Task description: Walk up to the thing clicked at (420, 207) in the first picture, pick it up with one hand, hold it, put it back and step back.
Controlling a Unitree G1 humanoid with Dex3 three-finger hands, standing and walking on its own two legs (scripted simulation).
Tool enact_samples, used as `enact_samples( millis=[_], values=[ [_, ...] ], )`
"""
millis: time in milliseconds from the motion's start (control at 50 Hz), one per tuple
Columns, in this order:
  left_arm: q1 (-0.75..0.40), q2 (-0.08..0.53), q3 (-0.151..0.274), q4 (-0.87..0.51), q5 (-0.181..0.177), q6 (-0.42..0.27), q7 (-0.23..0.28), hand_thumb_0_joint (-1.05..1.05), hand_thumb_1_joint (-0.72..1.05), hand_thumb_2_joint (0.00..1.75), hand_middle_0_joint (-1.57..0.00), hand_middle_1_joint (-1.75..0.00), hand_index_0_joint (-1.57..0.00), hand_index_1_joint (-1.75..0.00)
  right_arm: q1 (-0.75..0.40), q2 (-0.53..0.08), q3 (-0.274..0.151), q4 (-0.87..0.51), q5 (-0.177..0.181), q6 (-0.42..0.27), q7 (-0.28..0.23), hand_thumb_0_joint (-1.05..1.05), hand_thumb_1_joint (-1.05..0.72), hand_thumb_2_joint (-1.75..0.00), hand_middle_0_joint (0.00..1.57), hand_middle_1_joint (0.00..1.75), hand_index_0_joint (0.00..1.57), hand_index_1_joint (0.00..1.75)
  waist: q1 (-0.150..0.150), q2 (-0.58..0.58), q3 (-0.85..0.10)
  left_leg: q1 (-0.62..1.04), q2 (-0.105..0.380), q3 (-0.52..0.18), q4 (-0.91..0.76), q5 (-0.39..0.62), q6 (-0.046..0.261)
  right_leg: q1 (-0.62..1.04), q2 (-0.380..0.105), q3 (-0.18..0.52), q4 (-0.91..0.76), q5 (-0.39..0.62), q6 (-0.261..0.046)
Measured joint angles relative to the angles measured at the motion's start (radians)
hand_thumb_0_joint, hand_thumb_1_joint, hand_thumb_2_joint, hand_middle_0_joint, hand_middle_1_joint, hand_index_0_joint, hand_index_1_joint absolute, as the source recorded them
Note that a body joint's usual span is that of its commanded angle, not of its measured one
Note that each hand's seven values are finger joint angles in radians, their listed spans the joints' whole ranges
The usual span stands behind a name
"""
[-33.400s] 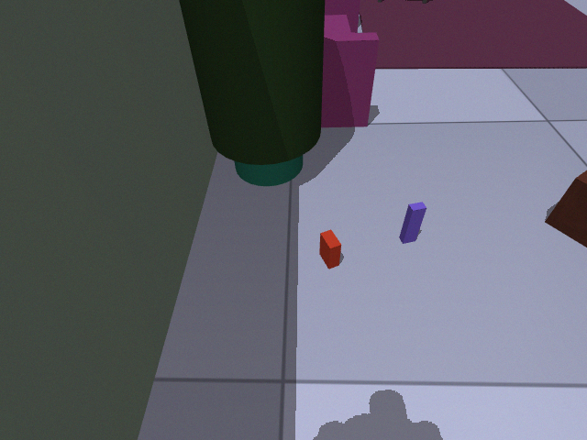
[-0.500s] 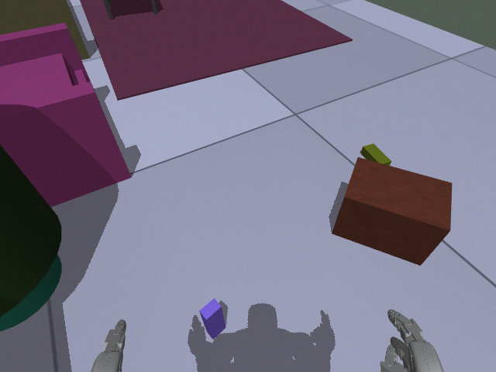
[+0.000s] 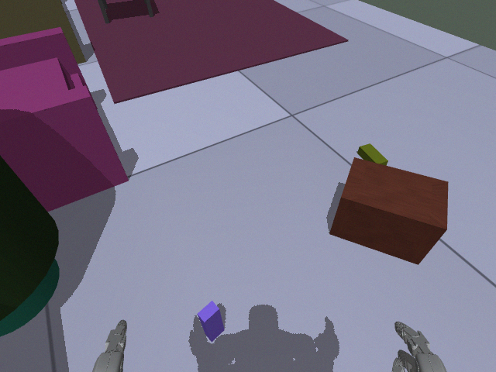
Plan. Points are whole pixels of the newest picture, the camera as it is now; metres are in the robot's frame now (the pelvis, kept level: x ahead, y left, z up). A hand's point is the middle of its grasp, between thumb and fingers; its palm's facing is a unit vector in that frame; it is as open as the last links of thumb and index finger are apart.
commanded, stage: home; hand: left
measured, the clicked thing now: (211, 322) +0.44 +0.16 -0.62
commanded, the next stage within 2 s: stand in 0.96 s
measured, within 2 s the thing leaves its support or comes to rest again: neither
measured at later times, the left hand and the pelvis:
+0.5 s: hand out of the picture +0.17 +0.18 -0.06, palm faces +0.09 -0.96 -0.28, open 17.7 cm; pelvis +0.00 +0.00 +0.00, yaw +0 degrees
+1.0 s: hand out of the picture +0.17 +0.18 -0.06, palm faces +0.09 -0.96 -0.28, open 17.5 cm; pelvis +0.01 +0.00 +0.00, yaw +0 degrees
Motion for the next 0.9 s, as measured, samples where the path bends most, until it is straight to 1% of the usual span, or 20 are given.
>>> enact_samples(
  millis=[600,900],
  values=[
    [-0.001,-0.002,0.001,-0.002,0.001,0.003,-0.003,-0.01,-0.59,0.02,-0.05,-0.05,-0.05,-0.04,-0.008,0.003,0.001,0.007,-0.002,-0.014,-0.003,0.01,-0.91,-0.9,0.21,0.3,0.2,0.3,0.005,0.003,-0.003,0.003,-0.005,0.001,-0.001,-0.002,0.004,0.004,-0.005,0.001,-0.001,-0.003,0.004],
    [-0.005,-0.004,0.003,-0.007,-0.001,0.005,-0.005,-0.01,-0.56,0.04,-0.05,-0.06,-0.05,-0.05,-0.006,0.002,0.001,0.007,-0.002,-0.018,-0.003,0.02,-0.91,-0.9,0.21,0.3,0.2,0.3,0.005,0.001,0.001,0.002,-0.004,-0.002,-0.003,-0.003,0.002,0.003,-0.004,-0.002,-0.003,-0.005,0.003]
  ],
)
